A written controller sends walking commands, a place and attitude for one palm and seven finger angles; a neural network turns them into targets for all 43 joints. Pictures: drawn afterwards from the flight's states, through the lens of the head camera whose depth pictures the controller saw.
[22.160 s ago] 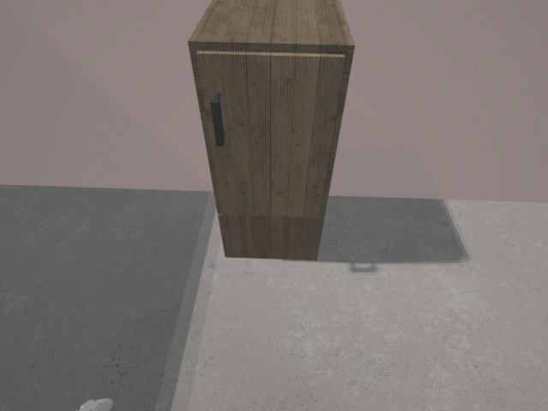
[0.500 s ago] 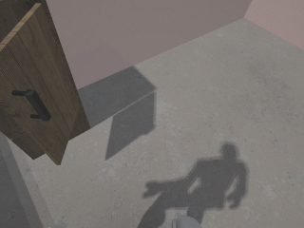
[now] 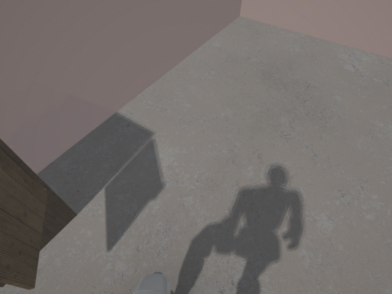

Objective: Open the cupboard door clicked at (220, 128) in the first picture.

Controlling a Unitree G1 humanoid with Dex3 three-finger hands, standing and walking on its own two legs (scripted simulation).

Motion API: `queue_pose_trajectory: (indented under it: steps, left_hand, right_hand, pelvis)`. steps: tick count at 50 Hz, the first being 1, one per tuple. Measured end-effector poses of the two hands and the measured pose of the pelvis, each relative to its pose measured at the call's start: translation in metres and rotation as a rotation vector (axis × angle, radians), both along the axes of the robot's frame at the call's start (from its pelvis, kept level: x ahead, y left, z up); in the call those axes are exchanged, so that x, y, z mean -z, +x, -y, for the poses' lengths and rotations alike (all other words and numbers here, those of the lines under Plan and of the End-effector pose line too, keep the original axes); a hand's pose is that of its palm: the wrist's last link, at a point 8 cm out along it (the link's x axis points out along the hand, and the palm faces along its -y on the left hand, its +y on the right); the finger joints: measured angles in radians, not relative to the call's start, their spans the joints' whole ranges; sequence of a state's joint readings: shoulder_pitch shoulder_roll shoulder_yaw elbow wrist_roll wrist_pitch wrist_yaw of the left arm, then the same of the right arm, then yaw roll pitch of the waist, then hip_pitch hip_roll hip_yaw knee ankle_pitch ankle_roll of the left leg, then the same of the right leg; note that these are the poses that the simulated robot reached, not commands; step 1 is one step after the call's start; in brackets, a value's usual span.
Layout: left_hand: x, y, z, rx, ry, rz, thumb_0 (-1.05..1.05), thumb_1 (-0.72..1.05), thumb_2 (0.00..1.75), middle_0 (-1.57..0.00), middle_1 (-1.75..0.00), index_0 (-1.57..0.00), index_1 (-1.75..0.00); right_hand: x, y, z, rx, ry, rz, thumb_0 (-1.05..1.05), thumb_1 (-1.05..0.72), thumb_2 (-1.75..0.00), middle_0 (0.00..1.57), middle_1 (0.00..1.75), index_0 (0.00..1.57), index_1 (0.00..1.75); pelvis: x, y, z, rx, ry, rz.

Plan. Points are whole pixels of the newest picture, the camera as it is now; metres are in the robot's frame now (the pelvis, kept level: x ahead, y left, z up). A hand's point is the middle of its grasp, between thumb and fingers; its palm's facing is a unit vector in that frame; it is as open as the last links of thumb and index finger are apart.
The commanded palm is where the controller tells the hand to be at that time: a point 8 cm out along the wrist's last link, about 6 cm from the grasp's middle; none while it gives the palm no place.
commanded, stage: walk to a spot facing it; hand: left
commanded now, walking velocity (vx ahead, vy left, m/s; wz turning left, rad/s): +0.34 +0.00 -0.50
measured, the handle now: out of the picture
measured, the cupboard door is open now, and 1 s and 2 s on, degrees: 49 49 49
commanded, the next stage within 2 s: turn to face it in 1.46 s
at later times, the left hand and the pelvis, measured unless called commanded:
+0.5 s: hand (141, 201) +0.37 +0.19 -0.16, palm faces -0.30 -0.93 -0.19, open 7.4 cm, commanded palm none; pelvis +0.20 +0.03 +0.00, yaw -17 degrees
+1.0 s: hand (187, 168) +0.50 +0.07 -0.17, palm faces -0.33 -0.92 -0.23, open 7.1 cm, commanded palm none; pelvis +0.41 -0.10 +0.00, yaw -24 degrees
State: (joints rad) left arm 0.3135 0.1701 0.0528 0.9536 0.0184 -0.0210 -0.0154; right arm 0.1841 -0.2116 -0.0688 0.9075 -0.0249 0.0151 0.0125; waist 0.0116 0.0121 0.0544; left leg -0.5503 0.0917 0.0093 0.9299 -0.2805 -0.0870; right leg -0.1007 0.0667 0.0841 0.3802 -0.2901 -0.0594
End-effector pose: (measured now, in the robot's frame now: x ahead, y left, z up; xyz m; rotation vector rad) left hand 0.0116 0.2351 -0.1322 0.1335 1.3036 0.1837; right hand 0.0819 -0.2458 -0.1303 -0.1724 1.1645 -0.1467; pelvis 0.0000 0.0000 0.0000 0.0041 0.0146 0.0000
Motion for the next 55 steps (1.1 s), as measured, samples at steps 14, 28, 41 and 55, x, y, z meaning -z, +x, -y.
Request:
queue_pose_trajectory:
  steps: [14,28,41,55]
  left_hand:
    - [0.027,0.114,-0.063,0.115,-0.029,-0.126,0.01,0.91,0.90,-0.20,-0.30,-0.20,-0.30]
    - [-0.001,0.424,0.037,0.485,-0.043,0.198,0.01,0.91,0.90,-0.19,-0.30,-0.20,-0.30]
    - [0.004,0.502,0.140,0.496,-0.041,0.174,-0.01,0.92,0.90,-0.20,-0.30,-0.20,-0.30]
    - [0.016,0.484,0.124,0.358,0.003,-0.154,0.00,0.93,0.90,-0.20,-0.30,-0.20,-0.30]
  right_hand:
    - [-0.019,0.110,-0.047,0.068,-0.076,0.143,0.00,-0.91,-0.89,0.21,0.30,0.20,0.30]
    - [0.001,-0.018,-0.077,0.455,0.052,-0.382,0.00,-0.92,-0.90,0.20,0.30,0.20,0.30]
    - [0.018,0.114,0.002,0.548,0.124,-0.303,0.01,-0.91,-0.90,0.20,0.30,0.20,0.30]
    - [0.001,0.386,0.130,0.383,-0.006,0.064,0.01,-0.93,-0.90,0.20,0.30,0.19,0.30]
  pelvis:
    - [0.009,0.115,-0.047,0.177,-0.026,0.000]
    - [0.007,0.230,-0.017,0.329,0.001,-0.004]
    - [0.007,0.334,0.073,0.399,0.013,0.024]
    - [0.008,0.464,0.116,0.427,-0.016,0.013]
